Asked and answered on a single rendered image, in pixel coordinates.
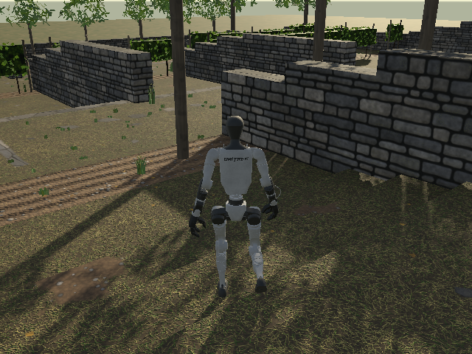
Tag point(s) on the robot right upper arm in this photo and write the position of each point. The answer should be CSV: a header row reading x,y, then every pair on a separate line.
x,y
262,166

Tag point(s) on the left robot forearm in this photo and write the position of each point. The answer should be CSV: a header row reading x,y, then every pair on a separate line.
x,y
200,200

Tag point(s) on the right robot forearm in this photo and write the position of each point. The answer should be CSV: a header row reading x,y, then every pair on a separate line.
x,y
271,195

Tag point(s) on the left robot hand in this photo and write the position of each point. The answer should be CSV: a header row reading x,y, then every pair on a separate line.
x,y
193,227

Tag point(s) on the robot left thigh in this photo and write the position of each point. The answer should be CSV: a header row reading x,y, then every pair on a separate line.
x,y
218,216

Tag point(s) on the right robot hand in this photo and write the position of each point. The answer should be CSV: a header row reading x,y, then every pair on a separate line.
x,y
268,208

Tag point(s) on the robot left foot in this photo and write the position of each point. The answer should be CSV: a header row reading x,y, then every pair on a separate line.
x,y
222,290

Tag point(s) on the robot left upper arm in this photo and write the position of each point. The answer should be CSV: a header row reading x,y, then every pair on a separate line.
x,y
209,165

